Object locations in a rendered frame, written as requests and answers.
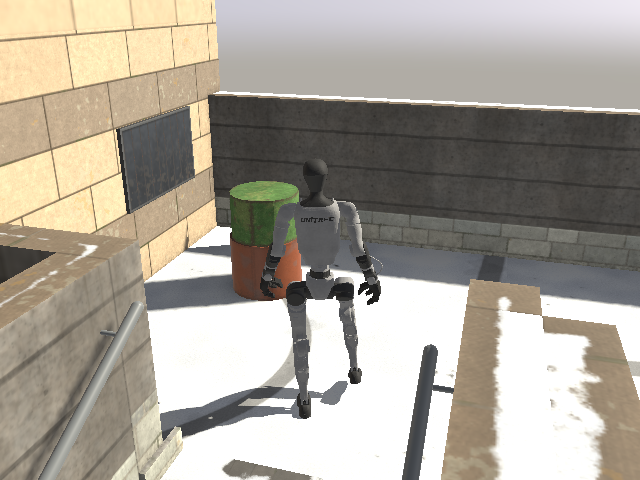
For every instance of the right robot hand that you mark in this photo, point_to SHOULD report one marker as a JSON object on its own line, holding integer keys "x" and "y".
{"x": 375, "y": 289}

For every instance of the right robot upper arm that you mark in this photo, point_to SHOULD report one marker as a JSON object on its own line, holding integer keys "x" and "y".
{"x": 349, "y": 211}

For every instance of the humanoid robot head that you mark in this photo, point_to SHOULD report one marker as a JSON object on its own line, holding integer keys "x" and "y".
{"x": 315, "y": 173}

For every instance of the robot left foot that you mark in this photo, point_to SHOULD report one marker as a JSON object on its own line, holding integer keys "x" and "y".
{"x": 305, "y": 409}

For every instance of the left robot upper arm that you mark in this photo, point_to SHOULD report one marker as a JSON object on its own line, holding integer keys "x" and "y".
{"x": 285, "y": 214}

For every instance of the robot left forearm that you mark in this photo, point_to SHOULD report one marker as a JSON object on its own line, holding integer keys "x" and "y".
{"x": 270, "y": 265}

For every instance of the robot right forearm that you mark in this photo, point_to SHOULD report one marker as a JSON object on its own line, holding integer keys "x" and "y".
{"x": 367, "y": 267}

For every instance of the left robot hand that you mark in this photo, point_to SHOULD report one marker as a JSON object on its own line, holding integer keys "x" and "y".
{"x": 273, "y": 284}

